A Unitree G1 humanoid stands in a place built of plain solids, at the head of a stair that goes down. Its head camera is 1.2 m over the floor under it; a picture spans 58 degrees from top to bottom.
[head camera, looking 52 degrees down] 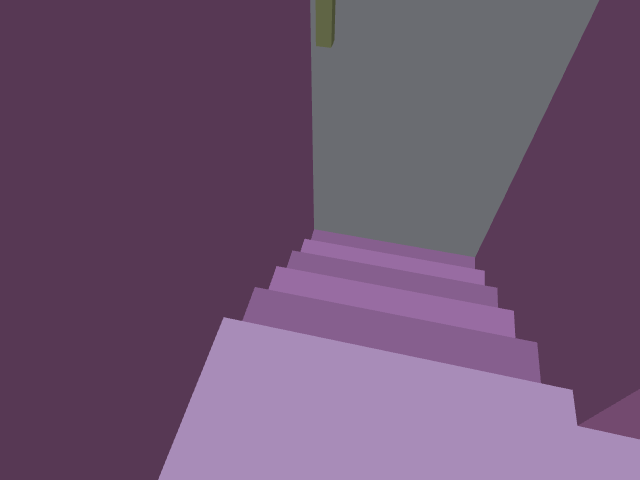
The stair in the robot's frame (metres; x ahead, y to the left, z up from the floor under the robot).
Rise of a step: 0.19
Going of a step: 0.24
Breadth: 1.02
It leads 13 degrees to the right of straight ahead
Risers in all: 6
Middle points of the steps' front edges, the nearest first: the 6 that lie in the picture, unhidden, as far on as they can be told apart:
0.52 -0.20 0.00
0.76 -0.25 -0.19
0.99 -0.30 -0.39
1.22 -0.36 -0.58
1.45 -0.41 -0.78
1.68 -0.46 -0.97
